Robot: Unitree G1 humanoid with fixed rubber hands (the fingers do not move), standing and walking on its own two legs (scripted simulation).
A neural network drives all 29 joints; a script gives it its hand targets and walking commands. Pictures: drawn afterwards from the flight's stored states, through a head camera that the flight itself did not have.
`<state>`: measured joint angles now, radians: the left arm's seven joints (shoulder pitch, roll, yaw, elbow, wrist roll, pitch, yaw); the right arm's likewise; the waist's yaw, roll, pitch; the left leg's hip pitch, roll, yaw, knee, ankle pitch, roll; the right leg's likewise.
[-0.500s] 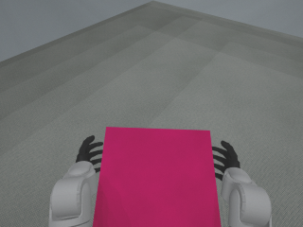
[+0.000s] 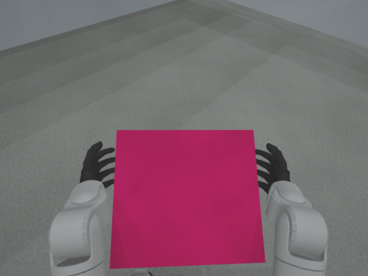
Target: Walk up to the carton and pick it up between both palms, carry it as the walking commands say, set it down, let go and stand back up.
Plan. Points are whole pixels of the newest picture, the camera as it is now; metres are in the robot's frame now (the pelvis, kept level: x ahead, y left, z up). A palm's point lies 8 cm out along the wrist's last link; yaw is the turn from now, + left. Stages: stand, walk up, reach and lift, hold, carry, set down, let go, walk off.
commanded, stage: carry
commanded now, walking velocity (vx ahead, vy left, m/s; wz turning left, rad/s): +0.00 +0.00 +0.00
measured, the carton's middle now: (183, 192) +0.31 +0.03 +0.01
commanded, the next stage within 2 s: none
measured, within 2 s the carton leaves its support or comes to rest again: neither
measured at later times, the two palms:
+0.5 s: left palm out of the picture +0.00 +0.22 +0.10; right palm out of the picture +0.03 -0.11 +0.13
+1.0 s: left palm out of the picture -0.08 +0.19 +0.11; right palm out of the picture -0.07 -0.14 +0.13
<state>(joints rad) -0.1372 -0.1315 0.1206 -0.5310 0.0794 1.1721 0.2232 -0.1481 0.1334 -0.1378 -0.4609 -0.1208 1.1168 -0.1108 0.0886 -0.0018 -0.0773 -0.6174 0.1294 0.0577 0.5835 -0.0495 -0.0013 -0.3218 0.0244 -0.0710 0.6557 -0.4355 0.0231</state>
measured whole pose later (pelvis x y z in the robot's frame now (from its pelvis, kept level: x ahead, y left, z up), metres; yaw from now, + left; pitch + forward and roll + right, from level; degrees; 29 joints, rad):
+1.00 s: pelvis -0.31 +0.02 +0.01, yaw +0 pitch +0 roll -1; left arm 0.00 -0.13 0.10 -0.47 0.11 1.18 0.17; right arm -0.07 0.13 -0.09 -0.46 -0.11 1.23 -0.17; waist -0.02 -0.01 -0.14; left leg -0.46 0.04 0.10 0.59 -0.21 0.03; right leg -0.32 -0.02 -0.02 0.61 -0.31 0.02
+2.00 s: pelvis -0.35 +0.07 +0.02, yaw +0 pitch +3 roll -1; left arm 0.00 -0.13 0.08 -0.49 0.09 1.19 0.20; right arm -0.03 0.13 -0.10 -0.46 -0.10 1.19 -0.15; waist 0.00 -0.01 -0.15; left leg -0.43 -0.01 0.15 0.42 -0.07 0.09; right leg -0.34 -0.04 -0.07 0.54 -0.30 0.00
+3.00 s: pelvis -0.29 +0.04 +0.02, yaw +0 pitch +4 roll -1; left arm -0.03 -0.13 0.11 -0.41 0.10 1.14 0.19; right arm -0.06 0.13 -0.10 -0.38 -0.08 1.13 -0.17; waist -0.01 -0.02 -0.16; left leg -0.40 0.03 0.14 0.55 -0.22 0.05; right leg -0.26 -0.02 -0.09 0.53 -0.35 0.00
